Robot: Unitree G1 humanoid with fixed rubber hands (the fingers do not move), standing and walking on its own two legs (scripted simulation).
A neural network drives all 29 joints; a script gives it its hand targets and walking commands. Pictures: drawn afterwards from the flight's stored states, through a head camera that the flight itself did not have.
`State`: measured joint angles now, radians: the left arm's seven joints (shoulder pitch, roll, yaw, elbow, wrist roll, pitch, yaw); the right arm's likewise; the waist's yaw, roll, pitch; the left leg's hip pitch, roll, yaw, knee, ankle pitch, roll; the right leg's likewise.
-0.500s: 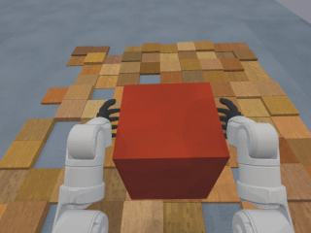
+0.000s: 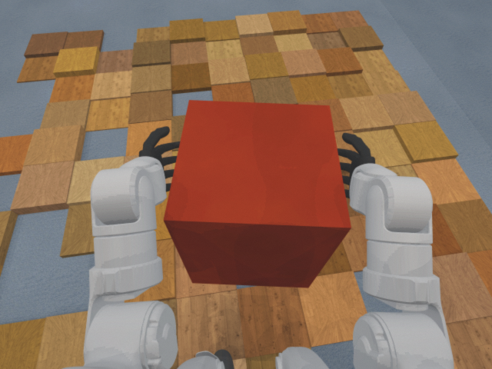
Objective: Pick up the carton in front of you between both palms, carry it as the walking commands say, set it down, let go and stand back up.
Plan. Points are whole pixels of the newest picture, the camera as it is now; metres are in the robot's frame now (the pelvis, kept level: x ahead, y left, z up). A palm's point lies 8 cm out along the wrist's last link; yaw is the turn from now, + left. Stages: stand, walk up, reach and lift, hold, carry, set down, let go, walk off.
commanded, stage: carry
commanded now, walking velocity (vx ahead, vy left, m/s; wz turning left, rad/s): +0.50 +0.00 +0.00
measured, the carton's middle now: (254, 202) +0.38 -0.02 +0.02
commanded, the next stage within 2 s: none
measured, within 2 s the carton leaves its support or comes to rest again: neither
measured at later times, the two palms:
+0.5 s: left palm (180, 53) +0.67 +0.11 +0.10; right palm (330, 44) +0.68 -0.19 +0.10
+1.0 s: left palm out of the picture +0.97 +0.12 +0.10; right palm out of the picture +0.95 -0.18 +0.10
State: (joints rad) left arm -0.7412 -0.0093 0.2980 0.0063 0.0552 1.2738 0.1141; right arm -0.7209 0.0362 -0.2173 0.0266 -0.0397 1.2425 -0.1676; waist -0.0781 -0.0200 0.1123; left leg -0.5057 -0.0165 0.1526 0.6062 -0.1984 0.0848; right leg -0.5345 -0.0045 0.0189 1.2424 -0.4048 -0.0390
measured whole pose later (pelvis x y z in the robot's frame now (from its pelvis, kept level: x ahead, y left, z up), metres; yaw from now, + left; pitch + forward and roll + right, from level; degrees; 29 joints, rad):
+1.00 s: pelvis +0.59 -0.01 -0.01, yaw +1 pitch +6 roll +0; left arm -0.64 -0.04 0.23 -0.05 0.07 1.21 0.12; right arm -0.61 0.05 -0.22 -0.06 -0.04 1.20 -0.15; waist -0.07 -0.02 0.04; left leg -0.26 -0.03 0.09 0.44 -0.44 0.06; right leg -0.64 -0.04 -0.02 0.75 -0.27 0.03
